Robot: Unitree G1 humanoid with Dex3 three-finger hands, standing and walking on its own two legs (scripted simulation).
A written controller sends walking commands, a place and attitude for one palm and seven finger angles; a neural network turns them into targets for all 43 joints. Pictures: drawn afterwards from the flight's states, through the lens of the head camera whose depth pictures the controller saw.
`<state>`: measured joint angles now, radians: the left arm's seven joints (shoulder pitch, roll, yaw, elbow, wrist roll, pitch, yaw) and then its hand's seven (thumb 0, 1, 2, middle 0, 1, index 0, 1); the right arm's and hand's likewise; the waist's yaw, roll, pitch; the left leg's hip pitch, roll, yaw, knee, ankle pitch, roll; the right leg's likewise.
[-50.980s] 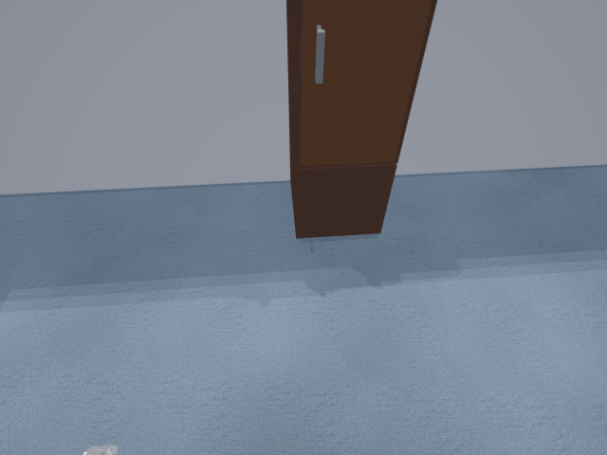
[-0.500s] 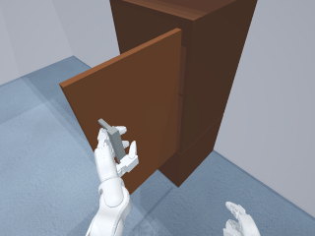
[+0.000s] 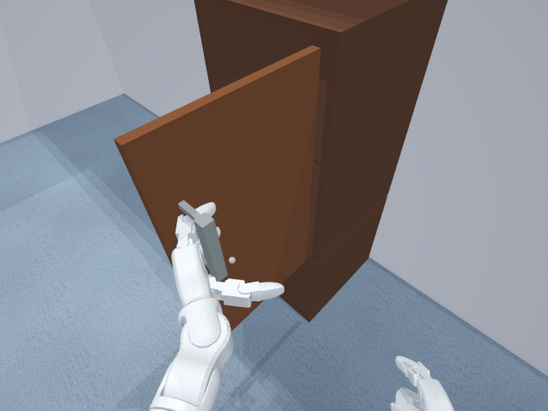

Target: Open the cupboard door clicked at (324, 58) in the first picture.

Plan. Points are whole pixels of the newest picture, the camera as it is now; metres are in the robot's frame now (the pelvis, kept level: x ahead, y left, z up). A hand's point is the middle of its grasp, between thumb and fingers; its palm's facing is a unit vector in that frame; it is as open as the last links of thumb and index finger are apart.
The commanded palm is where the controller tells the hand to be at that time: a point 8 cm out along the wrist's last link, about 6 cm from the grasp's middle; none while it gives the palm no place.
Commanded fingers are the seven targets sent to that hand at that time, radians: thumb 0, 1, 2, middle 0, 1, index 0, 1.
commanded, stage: open thumb and fingers to let go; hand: left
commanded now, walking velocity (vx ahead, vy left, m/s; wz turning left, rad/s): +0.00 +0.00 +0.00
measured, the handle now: (203, 242) +0.34 +0.13 +0.08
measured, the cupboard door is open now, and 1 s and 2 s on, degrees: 91 91 91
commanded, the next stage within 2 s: slide the hand sideways off the handle in 0.08 s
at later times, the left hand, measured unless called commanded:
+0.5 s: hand (221, 283) +0.27 +0.09 +0.08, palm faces -0.10 -0.99 +0.03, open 16.3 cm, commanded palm +0.25 +0.14 +0.08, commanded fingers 0.00 -0.50 0.30 -0.15 -0.30 -0.15 -0.30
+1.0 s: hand (187, 314) +0.23 +0.13 +0.08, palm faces -0.05 -1.00 -0.02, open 16.3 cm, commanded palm +0.20 +0.19 +0.08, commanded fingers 0.00 -0.50 0.30 -0.15 -0.30 -0.15 -0.30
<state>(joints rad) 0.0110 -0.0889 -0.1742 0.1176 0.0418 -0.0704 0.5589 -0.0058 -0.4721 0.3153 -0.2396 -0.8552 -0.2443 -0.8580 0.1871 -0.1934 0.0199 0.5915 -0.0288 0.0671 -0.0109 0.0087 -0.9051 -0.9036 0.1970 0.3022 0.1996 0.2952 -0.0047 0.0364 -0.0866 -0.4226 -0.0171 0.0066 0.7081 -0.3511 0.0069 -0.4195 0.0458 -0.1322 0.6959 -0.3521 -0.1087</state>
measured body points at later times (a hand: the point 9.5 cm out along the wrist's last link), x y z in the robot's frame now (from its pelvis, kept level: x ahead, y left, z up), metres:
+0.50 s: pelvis +0.00 +0.03 +0.00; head -0.01 +0.02 +0.45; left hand +0.27 +0.14 +0.09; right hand +0.17 -0.18 -0.09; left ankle +0.01 +0.12 -0.72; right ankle +0.01 -0.04 -0.72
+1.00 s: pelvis +0.01 +0.04 -0.01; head +0.01 +0.02 +0.44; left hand +0.23 +0.18 +0.08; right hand +0.19 -0.18 -0.08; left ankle +0.01 +0.12 -0.72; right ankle +0.01 -0.04 -0.72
